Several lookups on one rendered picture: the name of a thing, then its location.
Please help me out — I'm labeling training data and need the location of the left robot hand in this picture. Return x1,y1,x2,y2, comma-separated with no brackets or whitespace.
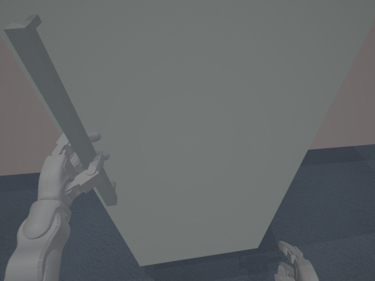
37,131,110,208

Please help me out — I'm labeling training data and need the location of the fridge door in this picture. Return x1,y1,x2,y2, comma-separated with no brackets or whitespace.
0,0,375,266

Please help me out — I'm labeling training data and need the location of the handle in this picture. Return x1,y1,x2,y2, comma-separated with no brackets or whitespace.
4,15,118,207

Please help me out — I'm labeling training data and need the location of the left robot forearm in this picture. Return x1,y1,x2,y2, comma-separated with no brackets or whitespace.
4,198,71,281

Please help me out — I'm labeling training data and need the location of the right robot hand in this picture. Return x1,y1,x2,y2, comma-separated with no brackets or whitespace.
274,241,319,281

